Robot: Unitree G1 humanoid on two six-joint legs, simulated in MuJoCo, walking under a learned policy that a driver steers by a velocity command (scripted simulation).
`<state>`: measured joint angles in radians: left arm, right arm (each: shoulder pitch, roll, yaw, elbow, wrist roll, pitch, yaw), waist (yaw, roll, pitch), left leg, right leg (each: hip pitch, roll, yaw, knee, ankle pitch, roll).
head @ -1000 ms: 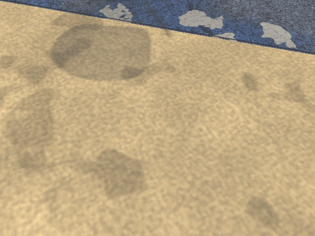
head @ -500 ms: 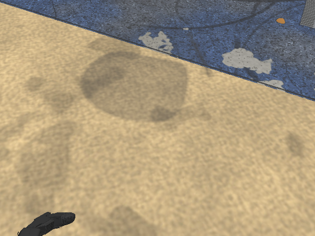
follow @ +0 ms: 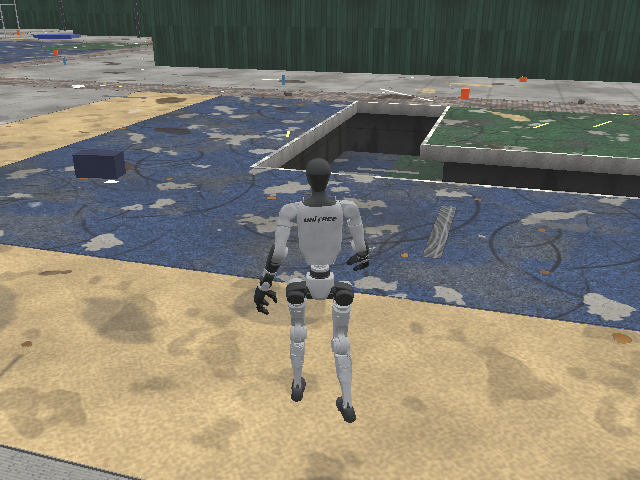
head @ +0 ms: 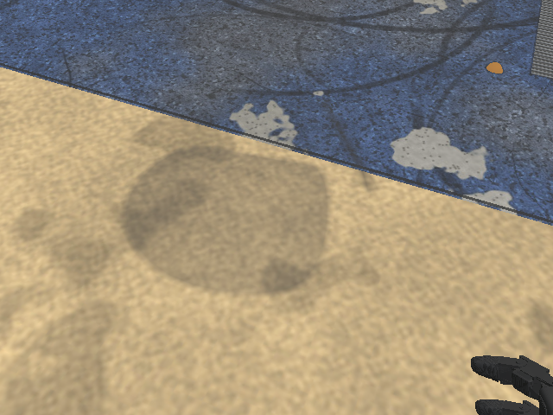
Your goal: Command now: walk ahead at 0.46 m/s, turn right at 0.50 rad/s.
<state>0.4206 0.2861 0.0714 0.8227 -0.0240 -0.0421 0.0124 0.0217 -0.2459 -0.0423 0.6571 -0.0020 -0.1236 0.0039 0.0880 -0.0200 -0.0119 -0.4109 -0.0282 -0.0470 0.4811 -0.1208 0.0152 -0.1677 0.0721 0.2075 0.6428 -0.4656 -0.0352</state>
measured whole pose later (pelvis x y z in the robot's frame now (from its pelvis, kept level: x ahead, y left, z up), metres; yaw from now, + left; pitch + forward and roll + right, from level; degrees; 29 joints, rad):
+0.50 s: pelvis +0.15 -0.03 +0.00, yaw -18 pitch +3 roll +1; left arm 0.11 0.31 0.07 0.57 0.00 0.01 -0.02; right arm 0.16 -0.32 -0.07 0.78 0.00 -0.03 -0.01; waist -0.02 0.01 0.07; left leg -0.39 0.02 0.03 1.10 -0.57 -0.05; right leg -0.48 0.04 0.01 0.58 -0.16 -0.06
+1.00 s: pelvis +0.19 +0.00 +0.01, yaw -34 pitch +1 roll -1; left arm 0.20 0.35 0.10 0.62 -0.01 0.05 0.03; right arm 0.20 -0.26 -0.05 0.73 -0.02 0.00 -0.02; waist -0.02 -0.05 0.02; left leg -0.27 0.02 -0.01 0.48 -0.23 0.01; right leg -0.54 0.10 0.14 1.12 -0.41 0.06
